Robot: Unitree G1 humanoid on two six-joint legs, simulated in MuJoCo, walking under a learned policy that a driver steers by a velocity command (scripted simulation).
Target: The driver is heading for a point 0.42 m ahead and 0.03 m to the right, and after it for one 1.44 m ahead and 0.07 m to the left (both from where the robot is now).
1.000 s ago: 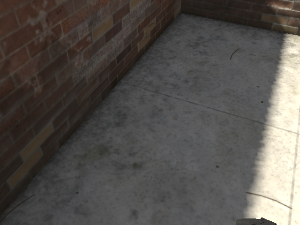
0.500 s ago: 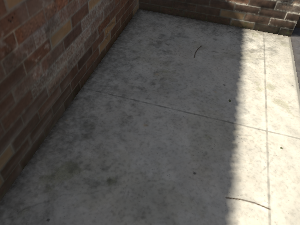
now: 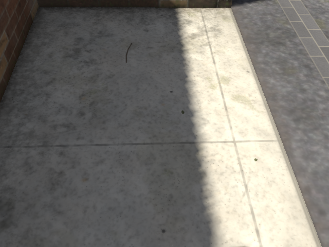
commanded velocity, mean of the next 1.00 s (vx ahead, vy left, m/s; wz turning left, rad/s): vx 0.42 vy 0.00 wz -0.07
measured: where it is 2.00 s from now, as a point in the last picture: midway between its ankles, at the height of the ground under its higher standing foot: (182, 232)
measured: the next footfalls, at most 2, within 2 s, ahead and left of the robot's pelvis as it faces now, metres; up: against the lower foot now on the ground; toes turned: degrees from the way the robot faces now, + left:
left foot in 0.32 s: +0.56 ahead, +0.07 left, +0.00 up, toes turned -17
right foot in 0.72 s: +0.60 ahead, -0.20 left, +0.00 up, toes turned -8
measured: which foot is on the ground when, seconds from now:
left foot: up 0.00-0.30, down 0.32-0.72, up 0.74-1.00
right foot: down 0.00-0.32, up 0.34-0.70, down 0.72-1.00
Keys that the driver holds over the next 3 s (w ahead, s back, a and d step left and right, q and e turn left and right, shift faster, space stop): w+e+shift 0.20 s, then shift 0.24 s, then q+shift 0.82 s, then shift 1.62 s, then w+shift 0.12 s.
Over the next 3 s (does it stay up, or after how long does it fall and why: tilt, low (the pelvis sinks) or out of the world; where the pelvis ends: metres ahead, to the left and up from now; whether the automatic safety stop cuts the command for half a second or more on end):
stays up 0.57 -0.06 0.03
